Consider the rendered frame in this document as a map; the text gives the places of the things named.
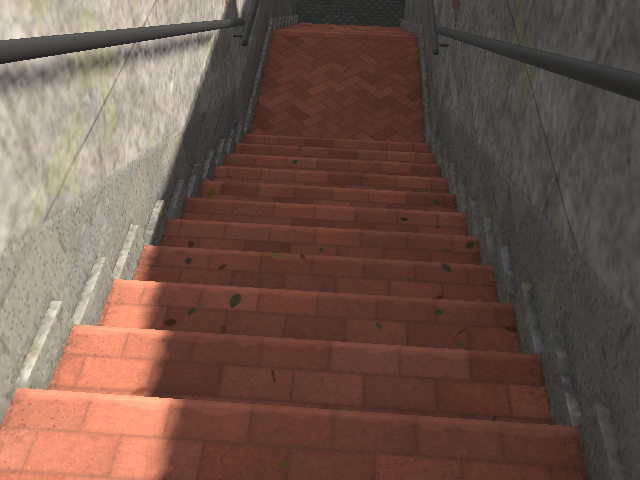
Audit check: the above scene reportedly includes stairs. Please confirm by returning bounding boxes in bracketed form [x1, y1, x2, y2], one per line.
[278, 23, 415, 36]
[0, 134, 589, 480]

